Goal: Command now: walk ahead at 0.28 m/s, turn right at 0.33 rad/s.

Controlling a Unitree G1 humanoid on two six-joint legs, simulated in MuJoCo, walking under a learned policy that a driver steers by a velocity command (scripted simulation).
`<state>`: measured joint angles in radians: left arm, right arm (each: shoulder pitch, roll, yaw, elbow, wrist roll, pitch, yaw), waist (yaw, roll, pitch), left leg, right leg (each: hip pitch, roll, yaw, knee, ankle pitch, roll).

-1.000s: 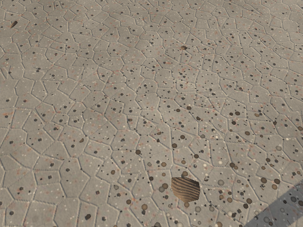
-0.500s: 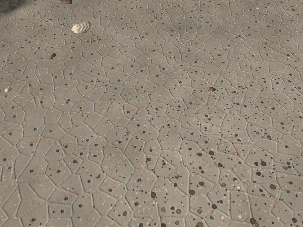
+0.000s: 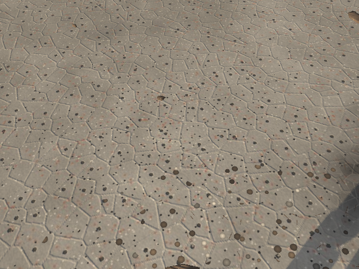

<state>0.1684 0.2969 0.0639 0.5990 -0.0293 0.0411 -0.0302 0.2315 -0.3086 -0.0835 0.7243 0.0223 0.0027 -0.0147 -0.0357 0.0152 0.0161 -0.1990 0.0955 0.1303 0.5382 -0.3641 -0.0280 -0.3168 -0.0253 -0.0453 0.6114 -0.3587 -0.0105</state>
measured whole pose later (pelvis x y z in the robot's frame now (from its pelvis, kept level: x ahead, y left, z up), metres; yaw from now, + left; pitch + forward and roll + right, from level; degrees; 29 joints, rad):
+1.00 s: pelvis +0.50 +0.02 -0.01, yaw +23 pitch +2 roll +1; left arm 0.11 0.28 0.03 0.64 0.00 -0.12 -0.02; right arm 0.35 -0.31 -0.07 0.75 0.01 -0.04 0.00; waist -0.06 -0.01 0.00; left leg -0.09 -0.08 -0.18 0.55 -0.47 0.04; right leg -0.48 0.00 0.02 0.52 -0.10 -0.01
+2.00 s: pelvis +0.99 +0.10 -0.02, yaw -8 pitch +2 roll +2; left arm 0.06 0.29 0.05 0.56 -0.02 -0.03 -0.05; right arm 0.35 -0.32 -0.07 0.85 0.01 -0.05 -0.01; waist -0.07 -0.02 0.06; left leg 0.01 0.08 0.19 0.62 -0.48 -0.04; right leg -0.53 0.00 -0.04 0.62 -0.11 -0.09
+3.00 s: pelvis +1.56 +0.11 +0.00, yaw +15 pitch +2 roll +1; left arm 0.07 0.28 0.03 0.69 0.00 -0.11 -0.03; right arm 0.36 -0.30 -0.06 0.75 0.02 -0.04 -0.01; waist -0.07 -0.04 0.00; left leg -0.04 -0.10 -0.17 0.41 -0.40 0.06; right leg -0.51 -0.01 0.04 0.49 0.01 0.01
